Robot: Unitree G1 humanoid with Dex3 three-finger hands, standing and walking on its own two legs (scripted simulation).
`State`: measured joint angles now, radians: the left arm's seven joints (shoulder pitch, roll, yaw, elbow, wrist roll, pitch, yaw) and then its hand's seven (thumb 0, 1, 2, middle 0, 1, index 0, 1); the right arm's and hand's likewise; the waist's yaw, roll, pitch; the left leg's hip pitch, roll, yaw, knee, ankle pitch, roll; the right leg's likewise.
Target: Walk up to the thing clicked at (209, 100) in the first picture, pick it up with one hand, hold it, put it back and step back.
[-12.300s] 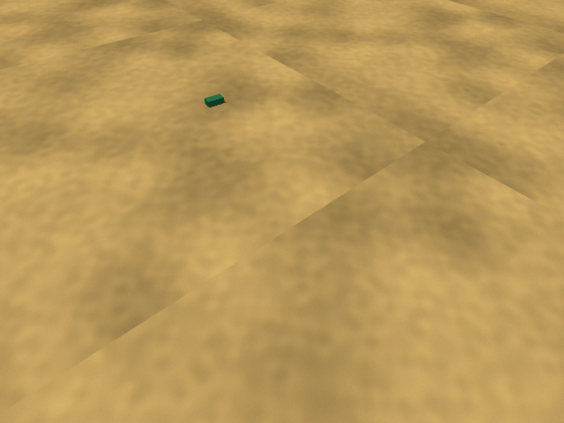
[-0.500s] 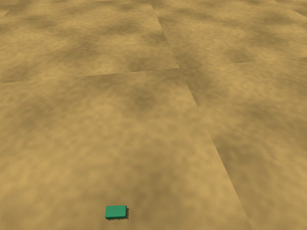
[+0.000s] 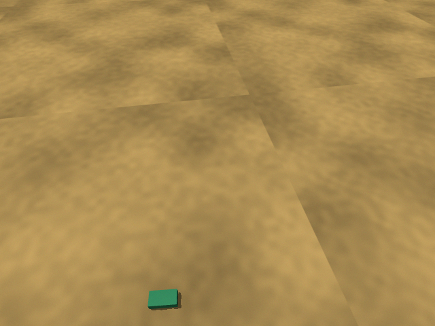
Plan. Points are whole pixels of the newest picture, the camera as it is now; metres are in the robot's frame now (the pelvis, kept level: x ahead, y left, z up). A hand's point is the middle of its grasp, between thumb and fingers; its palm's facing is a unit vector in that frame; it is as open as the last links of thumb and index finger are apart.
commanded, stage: stand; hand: left
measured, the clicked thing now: (163, 298) +0.38 +0.24 -0.75
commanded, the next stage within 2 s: none
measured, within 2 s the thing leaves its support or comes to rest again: neither
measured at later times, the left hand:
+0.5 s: hand out of the picture +0.04 +0.25 -0.15, palm faces -0.03 -0.94 -0.34, open 7.4 cm
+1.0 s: hand out of the picture +0.03 +0.25 -0.15, palm faces -0.04 -0.94 -0.35, open 7.4 cm
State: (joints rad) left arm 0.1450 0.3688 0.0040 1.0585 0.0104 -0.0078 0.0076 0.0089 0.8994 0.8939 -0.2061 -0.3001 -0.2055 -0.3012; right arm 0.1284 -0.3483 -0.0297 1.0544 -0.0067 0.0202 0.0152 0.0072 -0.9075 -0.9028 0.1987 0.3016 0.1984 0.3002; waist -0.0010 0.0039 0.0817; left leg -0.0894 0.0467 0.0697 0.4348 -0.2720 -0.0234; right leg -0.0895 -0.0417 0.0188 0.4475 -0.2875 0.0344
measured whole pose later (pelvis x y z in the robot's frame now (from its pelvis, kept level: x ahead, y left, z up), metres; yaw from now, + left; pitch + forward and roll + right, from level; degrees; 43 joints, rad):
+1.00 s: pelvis -0.03 -0.01 +0.01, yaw +0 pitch -3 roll +0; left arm 0.13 0.35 -0.01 1.11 0.01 -0.01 -0.01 0.01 0.90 0.89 -0.21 -0.30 -0.21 -0.30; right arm 0.12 -0.35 -0.01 1.13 -0.01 -0.01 0.01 0.01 -0.91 -0.90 0.20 0.30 0.20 0.30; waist 0.00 0.00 0.06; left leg -0.11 0.05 0.06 0.33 -0.16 -0.03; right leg -0.11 -0.03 0.01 0.34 -0.18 0.03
